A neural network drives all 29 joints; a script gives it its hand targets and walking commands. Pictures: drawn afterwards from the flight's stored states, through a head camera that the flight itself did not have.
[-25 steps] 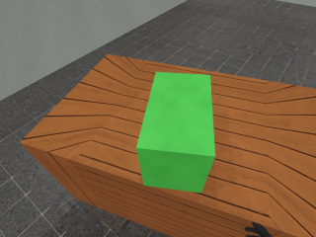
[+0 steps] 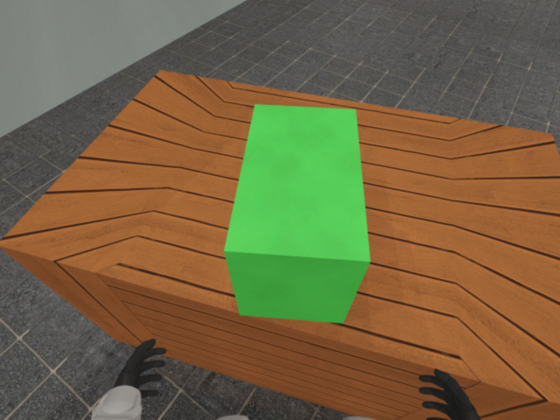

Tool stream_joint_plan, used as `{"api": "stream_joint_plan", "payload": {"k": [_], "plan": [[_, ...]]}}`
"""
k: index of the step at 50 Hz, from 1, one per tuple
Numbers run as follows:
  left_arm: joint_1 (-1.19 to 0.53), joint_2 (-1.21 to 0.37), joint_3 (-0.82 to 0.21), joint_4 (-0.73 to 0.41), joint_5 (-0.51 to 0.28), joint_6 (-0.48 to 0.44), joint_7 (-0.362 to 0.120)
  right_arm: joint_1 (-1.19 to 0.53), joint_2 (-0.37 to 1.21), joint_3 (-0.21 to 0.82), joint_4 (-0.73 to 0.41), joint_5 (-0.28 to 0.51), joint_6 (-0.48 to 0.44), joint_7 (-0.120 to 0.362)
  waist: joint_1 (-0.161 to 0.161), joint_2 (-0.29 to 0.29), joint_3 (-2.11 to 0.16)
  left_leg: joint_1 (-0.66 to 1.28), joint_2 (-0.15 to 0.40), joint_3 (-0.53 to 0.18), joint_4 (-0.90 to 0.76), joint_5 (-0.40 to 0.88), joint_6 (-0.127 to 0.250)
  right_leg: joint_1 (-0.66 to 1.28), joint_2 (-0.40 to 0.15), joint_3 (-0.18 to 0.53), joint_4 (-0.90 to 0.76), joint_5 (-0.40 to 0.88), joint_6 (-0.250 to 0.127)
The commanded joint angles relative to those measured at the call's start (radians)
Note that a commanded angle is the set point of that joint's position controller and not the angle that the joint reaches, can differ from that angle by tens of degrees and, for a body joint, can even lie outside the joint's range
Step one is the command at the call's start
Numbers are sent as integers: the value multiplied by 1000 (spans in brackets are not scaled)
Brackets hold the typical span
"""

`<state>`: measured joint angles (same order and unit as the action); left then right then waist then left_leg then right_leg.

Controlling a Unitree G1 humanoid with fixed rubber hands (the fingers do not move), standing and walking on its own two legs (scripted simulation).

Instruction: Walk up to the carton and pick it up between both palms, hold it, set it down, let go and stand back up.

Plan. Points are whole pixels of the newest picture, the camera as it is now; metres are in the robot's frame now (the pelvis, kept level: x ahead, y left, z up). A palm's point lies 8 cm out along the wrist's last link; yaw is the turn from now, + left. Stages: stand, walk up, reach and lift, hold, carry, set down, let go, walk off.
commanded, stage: reach and lift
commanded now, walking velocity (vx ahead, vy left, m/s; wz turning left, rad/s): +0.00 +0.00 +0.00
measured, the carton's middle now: (298, 211) +0.45 +0.00 -0.01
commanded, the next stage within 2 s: none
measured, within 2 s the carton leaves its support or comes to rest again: neither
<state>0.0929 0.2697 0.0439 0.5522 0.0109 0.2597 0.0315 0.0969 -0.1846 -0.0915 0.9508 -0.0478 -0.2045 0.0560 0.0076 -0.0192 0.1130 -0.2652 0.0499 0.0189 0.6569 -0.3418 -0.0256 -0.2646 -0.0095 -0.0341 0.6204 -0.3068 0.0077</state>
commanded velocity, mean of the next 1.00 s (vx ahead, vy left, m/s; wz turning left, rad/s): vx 0.00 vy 0.00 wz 0.00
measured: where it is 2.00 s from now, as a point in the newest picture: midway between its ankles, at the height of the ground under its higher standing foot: outside the picture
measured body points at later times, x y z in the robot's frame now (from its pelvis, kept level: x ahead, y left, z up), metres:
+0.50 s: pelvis +0.02 +0.00 +0.02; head +0.03 +0.01 +0.47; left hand +0.19 +0.25 -0.06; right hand +0.14 -0.22 -0.08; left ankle +0.01 +0.13 -0.72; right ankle +0.02 -0.12 -0.72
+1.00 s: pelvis +0.02 +0.01 +0.02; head -0.01 +0.03 +0.47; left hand +0.19 +0.23 -0.04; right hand +0.20 -0.19 -0.03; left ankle +0.01 +0.13 -0.72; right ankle +0.02 -0.12 -0.72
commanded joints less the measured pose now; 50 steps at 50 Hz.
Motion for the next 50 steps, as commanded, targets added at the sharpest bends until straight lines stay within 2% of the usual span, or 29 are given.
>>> {"api": "stream_joint_plan", "payload": {"k": [1,5,6,10,14,17,20,22,24,25,27,29,31,34,35,39,40,41,42,46,50], "plan": [[78,130,85,-104,5,0,-8,-50,-178,4,-244,46,-44,-19,56,8,-210,63,-75,49,-212,334,-8,222,40,-10,-190,250,-22],[31,119,97,-106,11,-23,-16,-33,-114,19,-334,36,-31,-42,65,26,-123,47,-87,77,-270,265,-4,233,28,16,-238,203,-14],[7,111,88,-112,8,-33,-19,-29,-102,16,-353,26,-28,-46,61,36,-109,38,-83,82,-285,226,-2,230,26,22,-254,156,-18],[-52,109,62,-162,-25,-94,-18,-3,-57,8,-421,16,-30,-54,54,53,-110,64,-72,88,-310,199,-1,187,16,26,-279,116,-18],[-32,120,45,-179,-60,-168,-17,24,-26,24,-463,27,-60,-66,48,10,-162,89,-68,89,-298,250,9,199,9,37,-275,183,-11],[5,107,25,-181,-79,-223,-20,46,-30,21,-439,41,-99,-66,41,24,-203,118,-57,74,-287,332,-2,205,18,30,-267,255,-17],[41,110,19,-151,-98,-268,-28,53,-24,34,-456,54,-128,-68,39,-14,-198,121,-62,72,-293,327,9,208,15,36,-279,251,-14],[39,116,15,-150,-106,-292,-34,60,-21,39,-449,64,-140,-71,43,3,-176,99,-62,71,-307,296,11,204,12,38,-285,214,-18],[46,99,2,-167,-113,-311,-26,60,-16,47,-459,81,-153,-66,51,27,-180,109,-56,68,-308,325,3,195,21,34,-285,200,-30],[45,98,-7,-188,-114,-325,-22,69,-22,41,-461,83,-164,-66,42,34,-185,129,-51,64,-303,350,-4,184,23,30,-287,209,-31],[65,88,-10,-199,-121,-350,-15,65,-31,36,-480,90,-180,-63,46,24,-194,155,-50,61,-298,383,-8,180,32,28,-290,221,-37],[82,71,-24,-167,-124,-365,-20,74,-25,39,-481,98,-186,-62,35,16,-172,152,-49,56,-296,388,-9,174,28,31,-298,234,-38],[100,70,-24,-172,-115,-388,-18,94,-28,37,-481,103,-201,-62,44,32,-175,149,-49,56,-300,396,-13,187,31,31,-293,234,-44],[92,61,-34,-168,-102,-423,-9,104,-11,47,-466,122,-217,-57,43,57,-130,147,-49,54,-315,371,-13,182,27,43,-308,188,-51],[99,63,-33,-163,-109,-433,-10,109,-11,52,-472,127,-216,-57,49,45,-114,138,-48,53,-320,344,-8,189,24,44,-309,164,-52],[120,41,-55,-182,-109,-466,-1,145,6,47,-460,124,-206,-59,35,40,-79,141,-40,51,-346,302,-9,206,30,50,-318,127,-55],[121,38,-51,-175,-99,-475,0,160,9,48,-431,132,-200,-58,32,72,-60,143,-43,49,-350,292,-13,198,24,51,-325,109,-59],[132,27,-62,-182,-99,-484,0,168,15,46,-427,138,-198,-60,26,74,-60,162,-39,43,-351,294,-17,194,25,48,-326,115,-62],[105,39,-27,-138,-84,-482,-11,140,25,74,-417,134,-205,-69,51,92,-63,197,-49,61,-337,332,-29,192,28,52,-329,173,-73],[111,23,-56,-197,-89,-538,-29,137,36,54,-401,148,-237,-90,20,90,-58,217,-44,46,-320,377,-39,191,32,52,-333,192,-69],[122,25,-78,-206,-111,-585,-40,125,47,44,-412,151,-258,-101,11,75,-42,201,-42,33,-314,369,-39,190,35,55,-334,182,-68]]}}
